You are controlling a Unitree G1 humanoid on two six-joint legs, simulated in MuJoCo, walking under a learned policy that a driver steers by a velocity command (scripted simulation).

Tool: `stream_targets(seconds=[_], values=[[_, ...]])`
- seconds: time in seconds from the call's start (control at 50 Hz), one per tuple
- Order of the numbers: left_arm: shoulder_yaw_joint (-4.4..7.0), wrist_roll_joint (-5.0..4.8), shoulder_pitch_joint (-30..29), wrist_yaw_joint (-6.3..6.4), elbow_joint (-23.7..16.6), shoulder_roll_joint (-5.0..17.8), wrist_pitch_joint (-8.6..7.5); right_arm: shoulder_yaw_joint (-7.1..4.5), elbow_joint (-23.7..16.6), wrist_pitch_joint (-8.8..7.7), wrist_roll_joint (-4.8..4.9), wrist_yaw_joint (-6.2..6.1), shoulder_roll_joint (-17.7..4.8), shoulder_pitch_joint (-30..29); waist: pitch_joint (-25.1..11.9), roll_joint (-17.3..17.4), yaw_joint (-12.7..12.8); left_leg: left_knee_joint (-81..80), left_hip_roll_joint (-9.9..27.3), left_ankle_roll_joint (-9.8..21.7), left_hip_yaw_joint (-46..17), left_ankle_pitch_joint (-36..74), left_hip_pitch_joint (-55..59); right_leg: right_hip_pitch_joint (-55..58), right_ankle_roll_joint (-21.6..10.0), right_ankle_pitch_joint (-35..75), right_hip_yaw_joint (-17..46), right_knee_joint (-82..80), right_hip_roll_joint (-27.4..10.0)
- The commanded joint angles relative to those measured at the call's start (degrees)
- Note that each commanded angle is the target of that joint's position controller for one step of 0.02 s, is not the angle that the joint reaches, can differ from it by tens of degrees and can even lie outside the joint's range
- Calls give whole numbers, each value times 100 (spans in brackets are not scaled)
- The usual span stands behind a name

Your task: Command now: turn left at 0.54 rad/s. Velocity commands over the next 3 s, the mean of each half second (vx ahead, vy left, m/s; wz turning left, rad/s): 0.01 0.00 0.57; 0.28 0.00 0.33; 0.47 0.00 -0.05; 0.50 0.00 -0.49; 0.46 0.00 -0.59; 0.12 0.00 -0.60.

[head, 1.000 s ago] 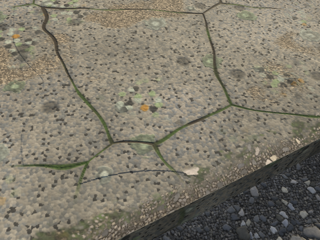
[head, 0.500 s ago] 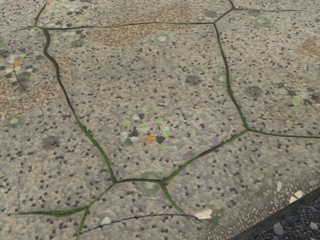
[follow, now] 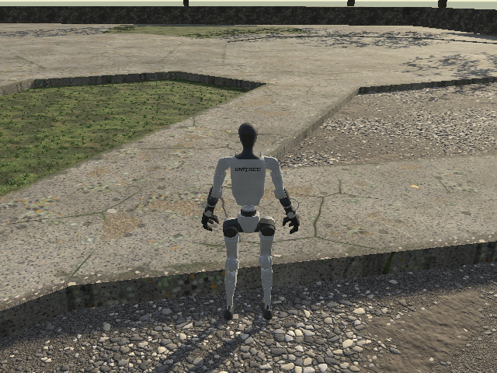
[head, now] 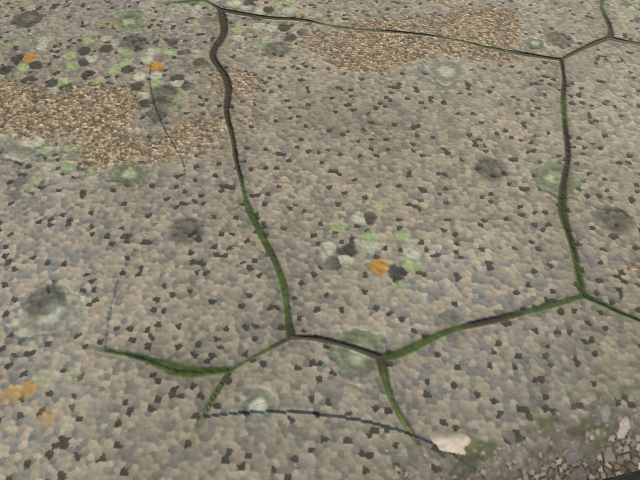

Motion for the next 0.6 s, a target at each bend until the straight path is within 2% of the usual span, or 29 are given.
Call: stream_targets(seconds=[0.02,0.04,0.06,0.08,0.1,0.12,0.14,0.16,0.2,0.26,0.3,0.38,0.42,0.46,0.5,0.52,0.54,0.56,0.58,0.6], values=[[141,17,655,-77,-117,486,-94,-145,-504,-3,94,20,-685,-275,-730,945,355,-143,908,719,-1264,2375,693,726,-131,1257,-278,-1766,118],[213,78,799,-80,-78,671,-109,-106,-520,0,45,33,-524,-134,-832,538,325,392,600,489,-1032,1326,98,1501,-265,1626,66,-2062,-284],[291,181,846,-32,-127,1102,-72,-7,-523,0,-101,77,-60,224,-907,-1057,74,1921,-175,79,-155,-1422,-1214,2300,-873,3292,1412,-2020,-1650],[310,503,569,-63,-330,1319,-93,-100,-673,-87,-44,57,-359,361,-1012,-1642,62,3380,-562,-231,100,-2861,-1713,1580,-2027,3920,2617,-2163,-2852],[226,541,120,-78,-550,1033,-154,-238,-584,-89,-18,73,-852,353,-736,-924,-35,4485,-149,-326,-8,-2507,-1739,1217,-2293,3302,2344,-2320,-2764],[162,458,-298,-83,-629,730,-212,-319,-516,-64,45,60,-1038,152,-336,-448,-124,4519,16,-306,-58,-1870,-1940,957,-1962,2410,1539,-2248,-2201],[143,359,-459,-63,-695,666,-229,-299,-424,-11,7,14,-871,186,-245,-394,-129,4606,58,-366,47,-1456,-1998,953,-1715,1833,1104,-2221,-1822],[109,269,-446,-13,-692,595,-230,-271,-437,22,-32,-3,-766,137,-150,-499,-32,4770,68,-482,95,-1122,-2085,949,-1707,1904,846,-2216,-1682],[60,292,-159,102,-625,596,-190,-241,-597,4,13,37,-675,-47,-98,-712,104,4601,82,-623,354,-736,-2044,904,-1816,2218,356,-2289,-1514],[107,296,368,180,-510,749,-139,-127,-900,-38,18,90,-472,-484,-297,-755,370,3685,268,-769,532,-712,-2275,1726,-2023,2740,349,-2275,-1804],[159,282,345,159,-553,850,-124,-70,-993,-24,2,152,-397,-490,-463,-750,374,3282,428,-745,619,-842,-2110,1943,-2074,2886,272,-2270,-1994],[253,264,115,73,-681,1039,-113,5,-1167,-2,-13,279,-357,-594,-463,-849,387,2390,584,-553,974,-890,-1367,1536,-2043,2753,-184,-2305,-2030],[289,249,102,18,-711,1111,-109,-5,-1226,15,-3,333,-406,-568,-517,-901,377,1979,525,-418,1163,-880,-1028,1462,-2012,2966,-322,-2204,-2074],[327,183,115,-22,-722,1181,-112,-30,-1285,37,14,387,-446,-528,-570,-958,344,1508,483,-255,1255,-862,-798,1536,-1910,3049,-369,-2038,-2161],[348,93,48,-39,-731,1204,-107,-55,-1278,65,13,449,-446,-357,-613,-934,194,603,393,5,1390,-467,-365,1513,-1665,3056,-529,-1665,-2164],[336,47,109,-38,-690,1126,-94,-94,-1210,59,9,456,-499,-153,-649,-833,88,-95,255,188,1455,84,105,1309,-1399,2838,-743,-1286,-2021],[290,98,473,-71,-576,919,-89,-194,-1097,58,14,397,-730,169,-838,-350,66,-504,209,410,1197,649,983,700,-1014,1967,-1041,-672,-1772],[160,568,711,-249,-664,593,47,-92,-972,-86,-471,448,-830,768,-865,694,-76,-1122,1411,523,-480,1239,1842,-540,-553,-632,-1592,815,-1144],[70,616,407,-249,-1058,278,132,-267,-994,-142,-432,438,-1590,864,-812,1546,-43,-869,2405,1479,-1871,3147,1962,-1767,-310,-1639,-1020,1781,-370],[70,604,166,-242,-1042,500,178,-280,-993,-122,-337,417,-1329,841,-982,709,-253,-943,2256,1702,-1470,2218,1888,-1800,-310,-1282,-420,2381,-604]])
Next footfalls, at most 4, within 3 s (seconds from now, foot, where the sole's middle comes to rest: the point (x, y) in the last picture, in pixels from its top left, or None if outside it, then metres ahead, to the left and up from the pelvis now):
0.04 right None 0.03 -0.12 -0.78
0.54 left None -0.04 0.12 -0.78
0.96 right None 0.08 -0.02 -0.78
1.48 left None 0.34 0.39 -0.59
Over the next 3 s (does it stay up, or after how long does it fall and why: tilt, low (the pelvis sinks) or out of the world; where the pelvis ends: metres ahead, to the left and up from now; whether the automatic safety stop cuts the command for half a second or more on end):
stays up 0.81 0.44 0.18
